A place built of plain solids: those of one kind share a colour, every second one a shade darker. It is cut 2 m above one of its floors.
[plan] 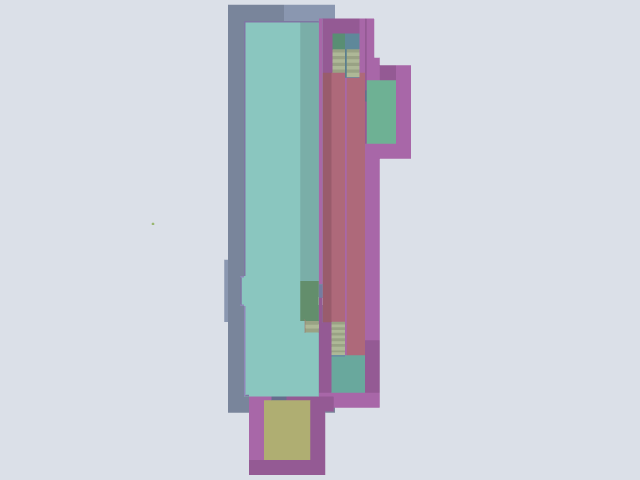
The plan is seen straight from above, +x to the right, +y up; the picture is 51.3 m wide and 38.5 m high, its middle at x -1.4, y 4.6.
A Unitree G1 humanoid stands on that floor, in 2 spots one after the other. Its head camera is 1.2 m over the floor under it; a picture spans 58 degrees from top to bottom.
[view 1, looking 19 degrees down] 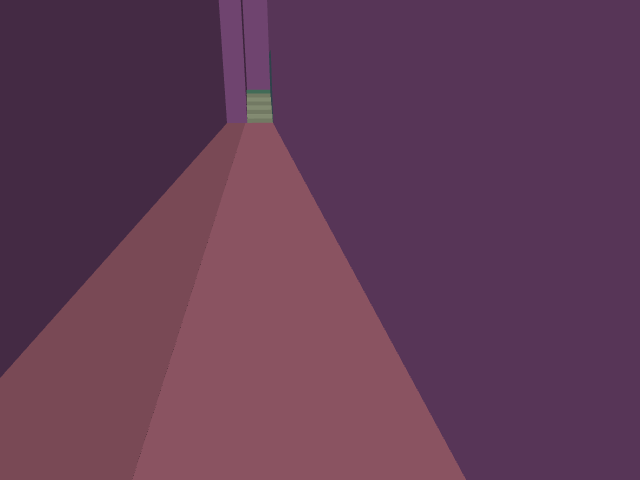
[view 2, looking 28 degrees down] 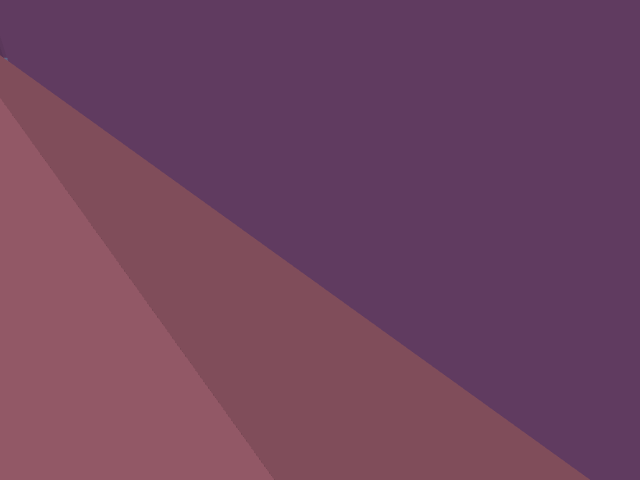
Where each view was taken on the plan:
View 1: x -0.01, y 0.04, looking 82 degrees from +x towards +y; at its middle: floor_concrete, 3.69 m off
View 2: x -0.09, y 15.91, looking -128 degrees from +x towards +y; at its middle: wall_brick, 2.02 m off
